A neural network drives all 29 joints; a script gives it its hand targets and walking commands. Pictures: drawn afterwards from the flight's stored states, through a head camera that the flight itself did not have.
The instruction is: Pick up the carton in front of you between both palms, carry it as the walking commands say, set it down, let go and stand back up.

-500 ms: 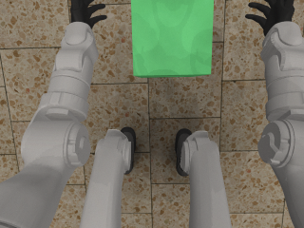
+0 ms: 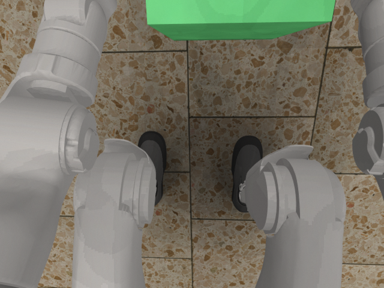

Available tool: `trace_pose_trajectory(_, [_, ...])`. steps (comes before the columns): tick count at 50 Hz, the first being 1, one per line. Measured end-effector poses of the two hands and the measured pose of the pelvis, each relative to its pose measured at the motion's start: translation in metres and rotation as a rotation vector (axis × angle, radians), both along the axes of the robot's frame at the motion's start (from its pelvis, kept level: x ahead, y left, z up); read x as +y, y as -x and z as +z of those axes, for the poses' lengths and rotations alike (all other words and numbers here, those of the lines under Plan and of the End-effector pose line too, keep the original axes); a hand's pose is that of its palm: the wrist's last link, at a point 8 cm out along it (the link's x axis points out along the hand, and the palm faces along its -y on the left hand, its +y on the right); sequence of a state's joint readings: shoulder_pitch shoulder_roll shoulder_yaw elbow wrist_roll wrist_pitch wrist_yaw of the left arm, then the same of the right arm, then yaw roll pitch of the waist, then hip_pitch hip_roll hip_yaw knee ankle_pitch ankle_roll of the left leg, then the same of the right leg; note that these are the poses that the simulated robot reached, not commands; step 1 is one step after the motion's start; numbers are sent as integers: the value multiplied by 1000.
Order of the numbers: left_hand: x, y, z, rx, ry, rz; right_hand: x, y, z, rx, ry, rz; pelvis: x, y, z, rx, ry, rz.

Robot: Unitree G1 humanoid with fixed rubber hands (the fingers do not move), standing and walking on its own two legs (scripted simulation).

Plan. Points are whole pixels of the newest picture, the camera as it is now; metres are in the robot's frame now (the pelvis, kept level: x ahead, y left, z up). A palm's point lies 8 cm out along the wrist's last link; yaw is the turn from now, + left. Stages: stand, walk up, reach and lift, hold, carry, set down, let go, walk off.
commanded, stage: reach and lift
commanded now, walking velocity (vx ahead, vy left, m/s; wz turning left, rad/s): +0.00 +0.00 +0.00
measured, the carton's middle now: out of the picture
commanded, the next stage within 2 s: none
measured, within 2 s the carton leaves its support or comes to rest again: leaves its support in 0.84 s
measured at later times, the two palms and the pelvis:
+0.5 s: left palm out of the picture +0.57 +0.11 -0.17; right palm out of the picture +0.57 -0.20 -0.18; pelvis +0.00 +0.00 +0.00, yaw +0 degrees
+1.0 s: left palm out of the picture +0.57 +0.11 -0.11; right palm out of the picture +0.55 -0.19 -0.12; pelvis +0.01 +0.01 +0.01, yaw -2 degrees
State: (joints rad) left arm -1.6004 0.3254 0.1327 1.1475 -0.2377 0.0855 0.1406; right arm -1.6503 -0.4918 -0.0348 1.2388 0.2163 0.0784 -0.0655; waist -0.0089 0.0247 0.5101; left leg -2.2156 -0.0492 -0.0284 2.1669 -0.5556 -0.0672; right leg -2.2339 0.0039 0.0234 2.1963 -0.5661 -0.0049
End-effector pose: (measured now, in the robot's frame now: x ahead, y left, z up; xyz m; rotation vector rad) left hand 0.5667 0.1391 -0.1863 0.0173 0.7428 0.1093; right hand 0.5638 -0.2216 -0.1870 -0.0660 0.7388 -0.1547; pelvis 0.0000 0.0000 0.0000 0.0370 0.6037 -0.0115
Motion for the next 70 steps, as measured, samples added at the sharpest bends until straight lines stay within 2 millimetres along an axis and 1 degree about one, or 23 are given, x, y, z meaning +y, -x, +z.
trace_pose_trajectory(2, [-2,-1,-4,-9,1,-2,3,-4,-1,-13,-5,6,-1,-2,-4,-17,-1,-5])
trace_pose_trajectory(4, [-3,-4,-3,-20,-7,-6,3,-8,1,-20,-1,8,-1,-5,-8,-22,-3,-4])
trace_pose_trajectory(7, [-4,-10,2,-29,-19,-11,2,-15,6,-30,-7,5,-1,-7,-11,-29,-7,-5])
trace_pose_trajectory(10, [-6,-14,8,-33,-14,-9,-3,-17,11,-25,-3,0,0,-10,-13,-22,-10,-1])
trace_pose_trajectory(13, [-9,-16,13,-40,-7,-11,-3,-15,13,-25,-10,15,1,-10,-12,-19,-10,-4])
trace_pose_trajectory(18, [-15,-14,16,-30,-9,-28,3,-8,12,-14,-32,35,1,-9,-10,-13,-11,-4])
trace_pose_trajectory(21, [-22,-8,12,-17,-3,-40,11,-4,9,-5,-48,49,1,-7,-7,-11,-10,-4])
trace_pose_trajectory(23, [-31,-6,12,-23,11,-48,25,-3,8,-7,-66,79,1,-5,-5,-14,-10,-5])
trace_pose_trajectory(24, [-31,-6,11,-21,14,-29,26,-3,8,-7,-57,64,1,-4,-5,-18,-11,-6])
trace_pose_trajectory(29, [-31,-6,11,-18,18,-14,26,-4,9,5,-47,54,1,-1,-4,-33,-8,-6])
trace_pose_trajectory(33, [-29,-5,9,-19,73,-8,23,-5,8,7,-59,84,0,-3,-10,-26,-2,-1])
trace_pose_trajectory(37, [-28,-10,11,-12,63,-29,24,-5,9,13,-68,81,1,-5,-13,-15,3,4])
trace_pose_trajectory(39, [-28,-11,13,-10,37,-32,25,-4,8,12,-82,68,2,-8,-12,-4,6,6])
trace_pose_trajectory(41, [-28,-12,16,-9,52,-2,27,-2,10,14,-65,64,3,-10,-11,6,8,6])
trace_pose_trajectory(44, [-33,-15,29,-26,32,16,30,5,16,18,-31,8,5,-12,-6,23,8,2])
trace_pose_trajectory(46, [-34,-13,44,-42,45,22,30,9,28,1,-26,11,7,-12,0,17,6,-4])
trace_pose_trajectory(48, [-33,-9,61,-63,40,15,30,13,45,-20,-43,-7,9,-11,7,11,4,-18])
trace_pose_trajectory(50, [-33,-4,81,-74,43,17,30,16,68,-32,-54,-16,11,-11,13,34,5,-29])
trace_pose_trajectory(55, [-36,12,139,-81,57,16,27,29,135,-39,-64,-37,14,-10,34,94,9,-37])
trace_pose_trajectory(58, [-37,23,170,-74,49,11,26,40,166,-31,-67,-41,16,-7,49,113,11,-37])
trace_pose_trajectory(61, [-37,34,191,-50,42,10,26,52,185,-6,-71,-42,17,-2,66,121,10,-39])
trace_pose_trajectory(65, [-35,49,208,-29,36,7,28,68,202,15,-62,-35,17,3,87,135,9,-37])
trace_pose_trajectory(70, [-28,59,237,-42,29,21,35,75,227,3,-76,-29,16,6,112,138,8,-39])
